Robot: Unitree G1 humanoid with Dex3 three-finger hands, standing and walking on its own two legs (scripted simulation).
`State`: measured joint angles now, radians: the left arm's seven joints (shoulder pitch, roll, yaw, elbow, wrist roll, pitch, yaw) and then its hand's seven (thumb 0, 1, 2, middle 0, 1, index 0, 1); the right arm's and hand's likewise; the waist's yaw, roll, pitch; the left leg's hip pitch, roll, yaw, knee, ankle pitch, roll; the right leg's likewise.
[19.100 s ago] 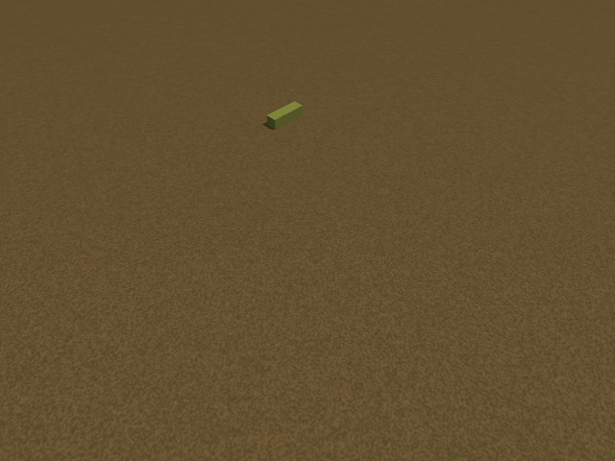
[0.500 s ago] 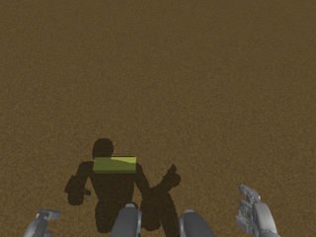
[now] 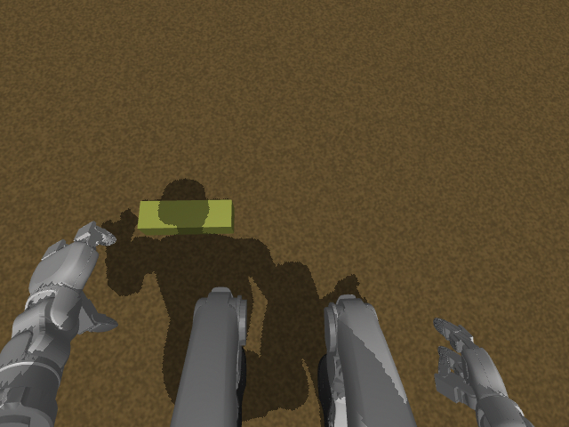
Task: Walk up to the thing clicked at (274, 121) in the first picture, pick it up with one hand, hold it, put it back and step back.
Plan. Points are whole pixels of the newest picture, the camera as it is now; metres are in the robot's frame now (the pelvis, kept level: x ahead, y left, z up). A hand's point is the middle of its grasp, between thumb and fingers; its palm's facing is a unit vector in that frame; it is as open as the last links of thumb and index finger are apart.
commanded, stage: rise first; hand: left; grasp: from above
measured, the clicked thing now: (188, 217) +0.52 +0.26 -0.46
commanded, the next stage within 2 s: none
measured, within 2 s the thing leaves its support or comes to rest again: neither
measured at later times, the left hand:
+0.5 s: hand (130, 247) +0.39 +0.32 -0.26, palm faces -0.47 -0.11 -0.87, open 14.2 cm
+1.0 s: hand (142, 233) +0.43 +0.32 -0.31, palm faces -0.45 -0.03 -0.89, open 14.2 cm
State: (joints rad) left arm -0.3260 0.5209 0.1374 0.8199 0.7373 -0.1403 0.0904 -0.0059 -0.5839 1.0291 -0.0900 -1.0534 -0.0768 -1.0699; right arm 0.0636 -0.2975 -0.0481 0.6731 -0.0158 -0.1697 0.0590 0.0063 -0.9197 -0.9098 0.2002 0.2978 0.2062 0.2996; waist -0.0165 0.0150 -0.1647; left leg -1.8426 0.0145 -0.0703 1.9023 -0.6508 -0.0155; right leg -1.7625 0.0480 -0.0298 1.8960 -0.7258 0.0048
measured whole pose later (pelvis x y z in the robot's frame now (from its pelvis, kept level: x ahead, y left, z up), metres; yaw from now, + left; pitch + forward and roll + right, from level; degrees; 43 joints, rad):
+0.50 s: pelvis -0.03 +0.01 -0.12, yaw -4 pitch +33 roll -7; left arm -0.75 0.75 0.15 1.24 1.16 -0.33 0.25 0.00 -0.54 1.05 -0.06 -1.00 -0.05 -1.02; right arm 0.15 -0.27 0.00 0.76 -0.09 -0.02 0.10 0.00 -0.87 -0.90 0.20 0.30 0.21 0.30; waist -0.13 -0.01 -0.08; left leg -2.22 0.01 -0.13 2.26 -0.62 -0.01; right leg -2.11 0.07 -0.08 2.22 -0.70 0.02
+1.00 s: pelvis -0.02 +0.01 -0.15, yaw -7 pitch +33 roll -9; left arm -0.86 0.83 0.16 1.35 1.28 -0.32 0.37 0.00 -0.55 1.01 -0.07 -1.02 -0.07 -1.02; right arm 0.07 -0.25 0.05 0.75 -0.15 0.00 0.12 0.00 -0.91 -0.91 0.20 0.30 0.21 0.30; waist -0.16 -0.04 -0.04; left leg -2.30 0.02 -0.16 2.38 -0.67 -0.01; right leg -2.18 0.09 -0.11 2.32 -0.74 0.03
